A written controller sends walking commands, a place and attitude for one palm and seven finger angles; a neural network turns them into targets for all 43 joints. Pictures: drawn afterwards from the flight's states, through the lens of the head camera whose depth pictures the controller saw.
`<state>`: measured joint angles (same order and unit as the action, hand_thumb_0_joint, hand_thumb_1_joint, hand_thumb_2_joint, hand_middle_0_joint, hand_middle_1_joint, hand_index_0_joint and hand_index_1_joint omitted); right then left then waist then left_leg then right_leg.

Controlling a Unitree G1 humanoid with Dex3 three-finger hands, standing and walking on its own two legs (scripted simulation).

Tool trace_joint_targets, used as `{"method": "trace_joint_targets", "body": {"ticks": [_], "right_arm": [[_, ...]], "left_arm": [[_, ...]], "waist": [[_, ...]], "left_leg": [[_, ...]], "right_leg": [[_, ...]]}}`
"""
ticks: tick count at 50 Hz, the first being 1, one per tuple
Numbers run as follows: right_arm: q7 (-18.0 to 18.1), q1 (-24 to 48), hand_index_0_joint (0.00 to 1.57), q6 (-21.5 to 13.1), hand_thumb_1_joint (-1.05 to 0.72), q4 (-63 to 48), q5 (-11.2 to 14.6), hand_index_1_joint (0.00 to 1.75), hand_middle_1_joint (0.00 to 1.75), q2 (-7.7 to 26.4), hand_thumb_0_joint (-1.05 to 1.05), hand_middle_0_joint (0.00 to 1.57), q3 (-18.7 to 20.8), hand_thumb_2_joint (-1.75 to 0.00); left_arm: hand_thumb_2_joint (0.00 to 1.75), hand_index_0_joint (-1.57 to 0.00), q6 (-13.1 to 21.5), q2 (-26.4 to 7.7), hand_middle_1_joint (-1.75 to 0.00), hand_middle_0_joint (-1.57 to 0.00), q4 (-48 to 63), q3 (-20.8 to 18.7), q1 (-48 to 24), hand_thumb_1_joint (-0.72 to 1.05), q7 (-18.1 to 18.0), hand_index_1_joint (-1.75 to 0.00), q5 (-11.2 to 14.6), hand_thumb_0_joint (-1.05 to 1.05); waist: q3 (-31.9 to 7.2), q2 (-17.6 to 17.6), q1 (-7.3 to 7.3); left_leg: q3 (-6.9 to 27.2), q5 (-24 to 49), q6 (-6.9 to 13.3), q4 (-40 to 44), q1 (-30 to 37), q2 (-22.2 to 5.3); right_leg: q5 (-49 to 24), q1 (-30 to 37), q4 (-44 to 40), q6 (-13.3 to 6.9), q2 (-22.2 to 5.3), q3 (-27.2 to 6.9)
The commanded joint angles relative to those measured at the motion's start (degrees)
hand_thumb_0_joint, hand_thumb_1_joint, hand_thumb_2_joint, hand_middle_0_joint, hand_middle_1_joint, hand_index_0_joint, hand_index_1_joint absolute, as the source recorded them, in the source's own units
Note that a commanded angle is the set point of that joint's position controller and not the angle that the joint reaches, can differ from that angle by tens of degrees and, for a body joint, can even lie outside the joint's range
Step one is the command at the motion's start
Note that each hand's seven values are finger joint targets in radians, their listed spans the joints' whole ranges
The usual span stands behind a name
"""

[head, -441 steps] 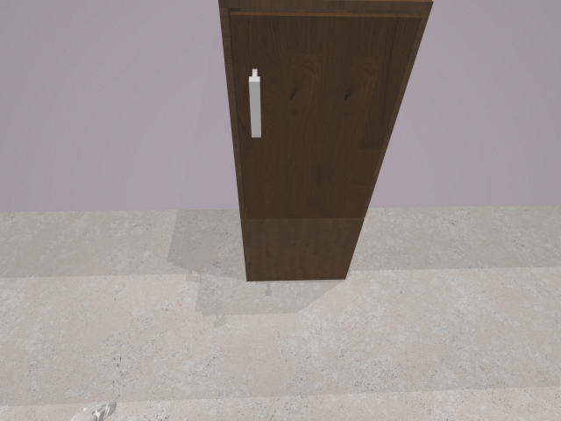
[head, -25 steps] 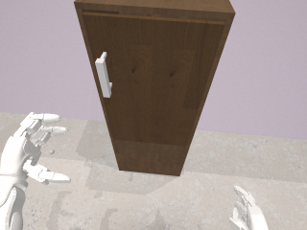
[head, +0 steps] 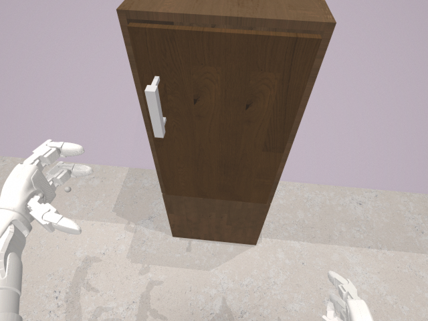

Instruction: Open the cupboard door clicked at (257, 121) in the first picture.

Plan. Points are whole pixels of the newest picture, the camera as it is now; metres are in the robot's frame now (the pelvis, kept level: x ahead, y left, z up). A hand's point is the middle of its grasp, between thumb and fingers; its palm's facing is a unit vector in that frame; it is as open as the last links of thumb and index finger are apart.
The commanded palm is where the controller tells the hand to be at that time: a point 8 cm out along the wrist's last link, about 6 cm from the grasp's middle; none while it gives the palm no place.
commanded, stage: raise the hand with hooked fingers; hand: left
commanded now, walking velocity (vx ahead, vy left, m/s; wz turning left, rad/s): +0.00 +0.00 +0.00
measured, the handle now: (158, 107) +0.54 +0.17 +0.09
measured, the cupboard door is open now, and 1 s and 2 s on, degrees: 0 0 0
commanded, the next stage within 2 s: move the hooked fingers beside the handle in 0.32 s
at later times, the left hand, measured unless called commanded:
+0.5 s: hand (71, 189) +0.29 +0.26 +0.11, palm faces +0.02 -1.00 -0.02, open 14.0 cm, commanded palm +0.27 +0.31 +0.11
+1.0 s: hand (95, 156) +0.37 +0.25 +0.11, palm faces +0.01 -1.00 -0.01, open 14.0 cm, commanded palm +0.34 +0.30 +0.11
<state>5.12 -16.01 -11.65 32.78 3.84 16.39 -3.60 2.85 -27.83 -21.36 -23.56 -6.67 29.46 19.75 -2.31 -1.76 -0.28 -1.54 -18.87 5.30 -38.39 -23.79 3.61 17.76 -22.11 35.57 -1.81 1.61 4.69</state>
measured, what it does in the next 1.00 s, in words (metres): stands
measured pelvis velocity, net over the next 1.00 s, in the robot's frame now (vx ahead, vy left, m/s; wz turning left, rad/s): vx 0.01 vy -0.02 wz -0.03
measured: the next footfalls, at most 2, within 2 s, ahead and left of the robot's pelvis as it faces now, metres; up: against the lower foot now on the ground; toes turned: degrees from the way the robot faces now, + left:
none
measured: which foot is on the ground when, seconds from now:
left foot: down 0.00-1.00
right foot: down 0.00-1.00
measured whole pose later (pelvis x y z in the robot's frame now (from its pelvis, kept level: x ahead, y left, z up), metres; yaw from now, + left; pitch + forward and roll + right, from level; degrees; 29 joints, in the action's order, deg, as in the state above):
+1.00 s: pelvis +0.01 -0.02 +0.00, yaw -1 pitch +7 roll -1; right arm 4.6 -19.1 -7.6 34.5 3.8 16.7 -2.8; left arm 10.1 -29.9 -38.4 -26.5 -20.8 29.0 17.4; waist -3.1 -0.6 1.9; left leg -2.1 -20.0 3.6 -40.0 -27.5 1.6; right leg 18.4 -26.3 37.2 -3.7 3.5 4.1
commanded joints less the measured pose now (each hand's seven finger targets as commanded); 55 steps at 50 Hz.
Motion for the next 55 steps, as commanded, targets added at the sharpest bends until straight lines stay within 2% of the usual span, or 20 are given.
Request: {"method": "trace_joint_targets", "body": {"ticks": [1,4,8,13,15,17,21,22,24,27,29,32,34,39,42,45,49,52,54,55], "right_arm": [[0.04,3.78,0.20,-3.83,-0.90,-9.47,-0.50,0.30,0.30,7.70,0.00,0.20,3.75,-0.90],[0.08,3.21,0.20,-3.57,-0.90,-8.19,-0.77,0.30,0.30,7.81,0.00,0.20,3.77,-0.90],[0.74,3.55,0.20,-3.20,-0.90,-7.61,-0.01,0.30,0.30,7.79,0.00,0.20,3.78,-0.90],[1.00,3.60,0.20,-3.41,-0.90,-8.36,-0.13,0.30,0.30,7.95,0.00,0.20,3.95,-0.90],[0.93,3.72,0.20,-3.31,-0.90,-8.23,-0.14,0.30,0.30,7.85,0.00,0.20,3.82,-0.90],[1.04,4.08,0.20,-3.27,-0.90,-7.96,-0.10,0.30,0.30,7.93,0.00,0.20,3.76,-0.90],[1.03,4.40,0.20,-3.02,-0.90,-7.94,-0.01,0.30,0.30,7.80,0.00,0.20,3.66,-0.90],[1.22,4.38,0.20,-2.89,-0.90,-7.66,0.08,0.30,0.30,7.94,0.00,0.20,3.55,-0.90],[1.45,4.05,0.20,-2.48,-0.90,-7.08,0.12,0.30,0.30,7.95,0.00,0.20,3.40,-0.90],[2.02,3.35,0.20,-1.98,-0.90,-6.24,0.18,0.30,0.30,8.18,0.00,0.20,3.37,-0.90],[2.02,3.30,0.20,-1.80,-0.90,-6.18,0.14,0.30,0.30,8.02,0.00,0.20,3.29,-0.90],[1.85,2.94,0.20,-1.85,-0.90,-6.14,0.16,0.30,0.30,7.75,0.00,0.20,3.24,-0.90],[1.69,2.01,0.20,-1.40,-0.90,-5.64,0.15,0.30,0.30,8.16,0.00,0.20,3.31,-0.90],[1.10,0.96,0.20,-0.18,-0.90,-6.11,0.43,0.30,0.30,8.95,0.00,0.20,3.49,-0.90],[0.74,0.06,0.20,0.21,-0.90,-6.67,0.34,0.30,0.30,8.82,0.00,0.20,3.85,-0.90],[0.35,-1.14,0.20,0.77,-0.90,-6.93,0.03,0.30,0.30,8.87,0.00,0.20,4.25,-0.90],[0.27,-2.00,0.20,1.44,-0.90,-6.28,0.19,0.30,0.30,8.66,0.00,0.20,4.42,-0.90],[0.39,-2.82,0.20,2.07,-0.90,-5.35,0.43,0.30,0.30,8.90,0.00,0.20,4.52,-0.90],[0.49,-3.23,0.20,2.40,-0.90,-5.17,0.46,0.30,0.30,9.26,0.00,0.20,4.58,-0.90],[0.43,-3.48,0.20,2.61,-0.90,-5.33,0.44,0.30,0.30,9.36,0.00,0.20,4.62,-0.90]], "left_arm": [[0.30,-0.30,7.97,-15.71,-1.20,-0.30,18.71,-7.57,-12.33,-0.50,-1.83,-1.20,1.81,0.00],[0.30,-0.30,9.31,-16.76,-1.20,-0.30,17.81,-9.17,-12.43,-0.50,-3.48,-1.20,1.60,0.00],[0.30,-0.30,7.05,-12.60,-1.20,-0.30,13.12,-5.26,-12.76,-0.50,-2.85,-1.20,0.78,0.00],[0.30,-0.30,6.01,-13.31,-1.20,-0.30,14.74,-4.71,-13.04,-0.50,-1.23,-1.20,0.60,0.00],[0.30,-0.30,6.33,-13.23,-1.20,-0.30,13.56,-5.32,-12.22,-0.50,-0.96,-1.20,1.41,0.00],[0.30,-0.30,6.87,-13.44,-1.20,-0.30,12.48,-6.25,-12.17,-0.50,-1.04,-1.20,2.04,0.00],[0.30,-0.30,6.83,-13.46,-1.20,-0.30,10.93,-6.48,-12.98,-0.50,-1.14,-1.20,2.11,0.00],[0.30,-0.30,6.81,-12.99,-1.20,-0.30,11.07,-4.84,-15.84,-0.50,-1.16,-1.20,1.48,0.00],[0.30,-0.30,6.69,-13.57,-1.20,-0.30,9.48,-3.81,-20.82,-0.50,-1.33,-1.20,0.85,0.00],[0.30,-0.30,7.18,-16.66,-1.20,-0.30,5.52,-5.18,-25.78,-0.50,-1.46,-1.20,-0.26,0.00],[0.30,-0.30,8.36,-17.65,-1.20,-0.30,5.63,-5.25,-28.30,-0.50,-1.40,-1.20,-0.37,0.00],[0.30,-0.30,9.80,-16.81,-1.20,-0.30,4.49,-4.45,-28.59,-0.50,-0.89,-1.20,-0.28,0.00],[0.30,-0.30,9.52,-18.03,-1.20,-0.30,0.51,-5.58,-28.11,-0.50,-0.52,-1.20,0.08,0.00],[0.30,-0.30,7.31,-18.61,-1.20,-0.30,-7.34,-5.23,-29.12,-0.50,0.25,-1.20,-0.54,0.00],[0.30,-0.30,8.33,-19.41,-1.20,-0.30,-5.82,-5.59,-31.45,-0.50,-0.24,-1.20,-1.17,0.00],[0.30,-0.30,10.63,-22.56,-1.20,-0.30,-4.00,-8.98,-31.29,-0.50,-0.82,-1.20,-0.80,0.00],[0.30,-0.30,12.26,-19.47,-1.20,-0.30,-3.90,-6.12,-34.58,-0.50,-0.44,-1.20,-0.57,0.00],[0.30,-0.30,11.03,-19.14,-1.20,-0.30,-8.13,-5.30,-35.05,-0.50,-0.09,-1.20,-1.47,0.00],[0.30,-0.30,10.31,-19.14,-1.20,-0.30,-9.62,-4.72,-36.92,-0.50,0.00,-1.20,-1.39,0.00],[0.30,-0.30,10.14,-19.87,-1.20,-0.30,-9.94,-4.97,-37.19,-0.50,-0.04,-1.20,-1.94,0.00]], "waist": [[-16.15,-4.91,-1.60],[-13.62,-4.98,-1.65],[-9.73,-7.22,-0.16],[-14.06,-4.82,-0.32],[-12.88,-1.58,-0.24],[-12.25,-0.93,-0.36],[-11.90,-1.66,-0.56],[-11.41,-3.55,0.11],[-9.34,-3.32,1.02],[-10.15,-2.47,1.94],[-12.60,-3.49,1.53],[-15.93,-6.72,1.34],[-15.43,-2.71,1.24],[-12.95,-1.20,0.86],[-16.33,-1.86,0.91],[-19.93,-1.29,0.24],[-19.41,-3.46,1.42],[-16.56,-4.42,2.27],[-15.90,-2.42,2.54],[-16.90,-3.35,2.38]], "left_leg": [[9.03,18.78,-6.26,7.07,13.77,-5.07],[8.23,18.32,-6.31,7.39,12.48,-4.98],[7.91,13.33,-5.70,8.23,10.98,-4.79],[7.61,16.43,-5.07,7.09,12.45,-4.52],[7.10,15.21,-4.66,6.93,10.97,-4.30],[6.91,13.72,-4.50,6.89,9.68,-4.11],[5.97,12.87,-4.21,6.61,8.36,-3.68],[5.89,12.48,-4.10,6.44,8.41,-3.66],[5.80,9.55,-3.75,6.25,7.44,-3.77],[5.41,7.18,-3.08,5.79,5.66,-3.47],[5.24,8.23,-3.10,5.12,6.08,-3.41],[5.17,11.15,-3.25,4.66,7.90,-3.23],[4.93,11.39,-3.10,4.10,5.81,-3.33],[4.05,10.72,-2.96,3.69,0.97,-2.94],[3.75,12.26,-2.75,3.34,2.15,-3.01],[3.58,15.63,-2.74,2.69,2.60,-3.11],[3.28,17.34,-2.77,2.29,4.29,-3.24],[3.36,14.87,-2.69,2.68,3.58,-3.33],[3.57,15.36,-2.61,2.32,3.08,-3.37],[3.56,15.07,-2.69,2.51,3.02,-3.41]], "right_leg": [[-9.85,1.10,-2.72,-1.08,0.19,-1.57],[-9.95,1.15,-3.28,-1.19,0.28,-1.63],[-7.47,-0.96,-3.94,-0.91,-0.24,-1.59],[-9.99,1.34,-4.14,-0.76,-0.30,-2.04],[-10.49,1.95,-4.59,-0.76,-0.05,-2.34],[-9.91,1.83,-4.46,-0.69,-0.07,-2.29],[-10.02,2.35,-4.36,-0.69,-0.31,-2.67],[-9.65,1.46,-4.34,-0.69,-0.42,-2.78],[-7.24,0.17,-5.01,-0.70,-0.46,-3.38],[-5.23,0.47,-5.34,-0.37,-0.81,-4.23],[-6.06,2.15,-5.04,-0.54,-0.91,-4.97],[-9.24,2.97,-4.09,-0.68,-0.92,-4.65],[-10.27,3.85,-3.99,-0.59,-0.82,-4.91],[-11.24,3.64,-3.31,-0.31,-1.30,-5.48],[-12.93,4.12,-2.80,-0.10,-1.13,-5.61],[-17.14,6.92,-1.74,-0.11,-0.71,-6.01],[-18.52,5.21,-1.25,-0.19,-0.46,-5.68],[-15.68,1.80,-2.10,-0.02,-0.40,-5.46],[-16.16,1.71,-2.06,-0.16,-0.40,-5.46],[-15.78,1.47,-1.81,-0.09,-0.38,-5.39]]}}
